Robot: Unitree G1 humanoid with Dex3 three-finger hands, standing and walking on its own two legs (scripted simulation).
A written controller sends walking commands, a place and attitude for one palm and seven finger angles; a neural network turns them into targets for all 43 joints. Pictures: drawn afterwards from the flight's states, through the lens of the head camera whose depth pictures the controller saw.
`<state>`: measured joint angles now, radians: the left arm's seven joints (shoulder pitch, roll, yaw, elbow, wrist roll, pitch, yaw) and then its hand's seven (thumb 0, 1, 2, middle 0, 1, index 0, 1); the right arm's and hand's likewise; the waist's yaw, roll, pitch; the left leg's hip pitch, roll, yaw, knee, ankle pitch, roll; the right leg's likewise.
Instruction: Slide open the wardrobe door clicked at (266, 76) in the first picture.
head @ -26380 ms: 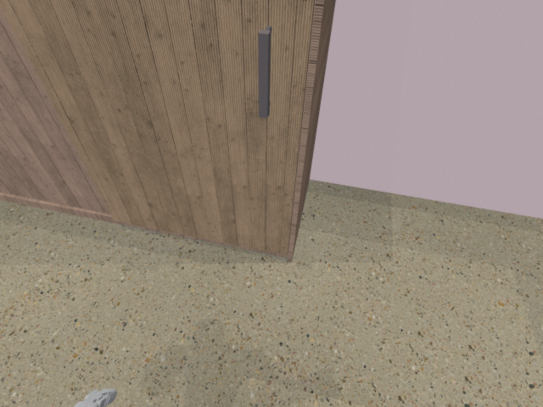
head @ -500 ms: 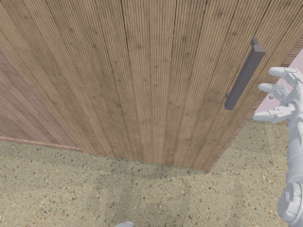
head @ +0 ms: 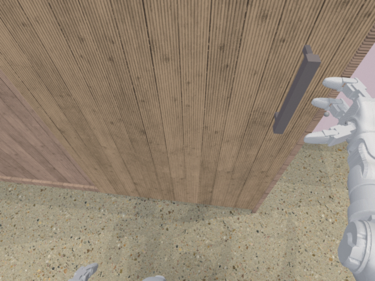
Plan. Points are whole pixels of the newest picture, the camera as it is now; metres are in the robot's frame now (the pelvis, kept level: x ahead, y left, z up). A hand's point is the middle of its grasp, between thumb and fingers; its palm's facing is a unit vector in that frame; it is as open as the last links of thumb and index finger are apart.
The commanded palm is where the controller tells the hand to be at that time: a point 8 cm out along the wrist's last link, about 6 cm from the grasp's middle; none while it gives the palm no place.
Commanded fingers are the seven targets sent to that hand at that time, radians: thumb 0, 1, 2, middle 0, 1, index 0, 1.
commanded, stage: feel for the door with the fingertips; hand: right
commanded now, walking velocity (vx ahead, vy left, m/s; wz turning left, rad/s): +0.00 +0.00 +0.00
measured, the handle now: (291, 94) +0.51 -0.15 +0.12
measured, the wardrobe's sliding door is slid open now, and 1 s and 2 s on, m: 0.00 0.00 0.00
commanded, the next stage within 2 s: slide the fingers in behind the handle in 1.12 s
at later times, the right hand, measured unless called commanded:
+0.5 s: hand (306, 114) +0.45 -0.17 +0.12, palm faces -0.01 +1.00 +0.02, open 14.0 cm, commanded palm +0.43 -0.23 +0.12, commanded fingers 0.00 0.50 -0.30 0.30 1.20 0.30 1.20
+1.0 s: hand (305, 107) +0.47 -0.17 +0.13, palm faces +0.00 +1.00 +0.01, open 13.9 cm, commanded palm +0.44 -0.22 +0.12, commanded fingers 0.00 0.50 -0.30 0.30 1.20 0.30 1.20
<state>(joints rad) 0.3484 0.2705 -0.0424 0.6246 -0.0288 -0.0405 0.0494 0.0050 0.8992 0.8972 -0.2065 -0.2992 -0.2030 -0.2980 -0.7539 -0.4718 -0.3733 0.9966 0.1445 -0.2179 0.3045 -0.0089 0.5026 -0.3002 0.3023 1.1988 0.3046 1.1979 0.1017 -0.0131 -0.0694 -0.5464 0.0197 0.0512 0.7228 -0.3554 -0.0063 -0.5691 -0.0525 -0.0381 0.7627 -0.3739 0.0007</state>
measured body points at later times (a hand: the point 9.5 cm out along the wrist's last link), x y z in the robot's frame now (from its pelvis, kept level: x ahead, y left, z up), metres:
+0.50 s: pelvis +0.00 +0.00 +0.00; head +0.05 +0.00 +0.45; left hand +0.06 +0.27 -0.11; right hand +0.45 -0.23 +0.12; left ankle +0.00 +0.13 -0.71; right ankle +0.00 -0.12 -0.71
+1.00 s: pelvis -0.01 +0.00 +0.00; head +0.05 +0.00 +0.44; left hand +0.04 +0.27 -0.12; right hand +0.46 -0.23 +0.13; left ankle +0.00 +0.13 -0.71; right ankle +0.00 -0.12 -0.71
